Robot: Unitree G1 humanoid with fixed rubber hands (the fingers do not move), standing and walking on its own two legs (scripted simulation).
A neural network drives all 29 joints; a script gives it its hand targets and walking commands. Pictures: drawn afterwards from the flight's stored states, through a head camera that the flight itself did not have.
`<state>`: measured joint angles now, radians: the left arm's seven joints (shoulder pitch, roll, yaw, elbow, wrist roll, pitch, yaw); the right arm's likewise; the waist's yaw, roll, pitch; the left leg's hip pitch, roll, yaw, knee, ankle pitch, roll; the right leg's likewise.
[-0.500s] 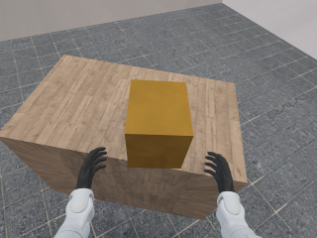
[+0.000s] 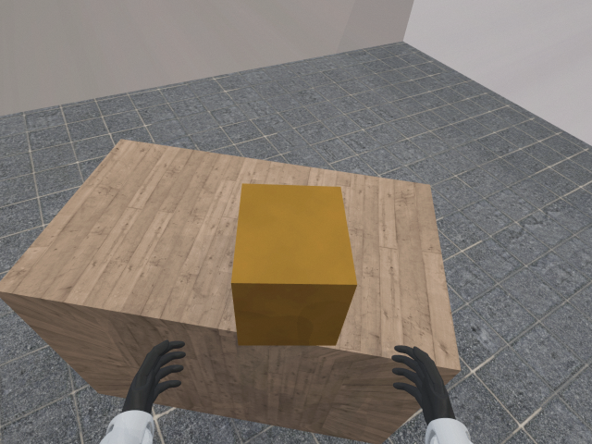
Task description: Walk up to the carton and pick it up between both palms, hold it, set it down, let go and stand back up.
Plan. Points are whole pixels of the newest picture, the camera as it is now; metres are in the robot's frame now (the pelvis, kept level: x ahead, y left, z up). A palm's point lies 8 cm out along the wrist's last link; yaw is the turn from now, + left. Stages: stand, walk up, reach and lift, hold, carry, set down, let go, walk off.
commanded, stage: set down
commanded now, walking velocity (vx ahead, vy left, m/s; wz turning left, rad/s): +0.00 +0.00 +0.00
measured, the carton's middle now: (289, 265) +0.42 +0.01 -0.06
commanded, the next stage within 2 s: let go in 0.56 s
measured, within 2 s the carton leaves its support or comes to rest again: neither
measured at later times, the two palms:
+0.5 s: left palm (119, 432) +0.15 +0.23 -0.07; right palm (445, 436) +0.15 -0.21 -0.07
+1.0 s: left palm (124, 432) +0.15 +0.22 -0.07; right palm out of the picture +0.14 -0.23 -0.07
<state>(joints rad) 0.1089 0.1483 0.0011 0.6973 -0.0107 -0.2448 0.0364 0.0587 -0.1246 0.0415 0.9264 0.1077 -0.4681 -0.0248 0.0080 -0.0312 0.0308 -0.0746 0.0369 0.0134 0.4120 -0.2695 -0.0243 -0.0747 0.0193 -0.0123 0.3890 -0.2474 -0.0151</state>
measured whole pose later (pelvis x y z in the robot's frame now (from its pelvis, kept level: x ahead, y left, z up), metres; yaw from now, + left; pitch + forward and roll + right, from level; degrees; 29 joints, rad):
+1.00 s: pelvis -0.02 +0.00 +0.00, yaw -1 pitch -5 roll +0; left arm 0.16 0.20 0.01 0.55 0.00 0.14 0.00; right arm 0.16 -0.19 -0.03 0.73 -0.03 -0.18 0.02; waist 0.00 -0.01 0.08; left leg -0.05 0.04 0.04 0.37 -0.23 -0.02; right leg -0.06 0.02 0.00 0.37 -0.21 -0.02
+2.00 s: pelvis -0.01 +0.02 -0.01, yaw -6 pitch +0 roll +0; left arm 0.28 0.20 0.03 0.73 0.02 0.00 0.01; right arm 0.31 -0.21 -0.06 0.79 -0.02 0.02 -0.01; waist -0.01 0.00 -0.01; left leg -0.17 0.03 0.12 0.48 -0.30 0.01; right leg -0.24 0.01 0.09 0.49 -0.26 0.02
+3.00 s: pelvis -0.01 +0.02 +0.00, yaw -7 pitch -2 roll +0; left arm 0.31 0.17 0.01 1.01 0.01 0.01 0.04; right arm 0.35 -0.16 -0.04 1.06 -0.01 0.02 -0.03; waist -0.01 0.00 0.03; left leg -0.10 0.04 0.12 0.41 -0.27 0.00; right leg -0.17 0.02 0.09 0.43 -0.22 0.01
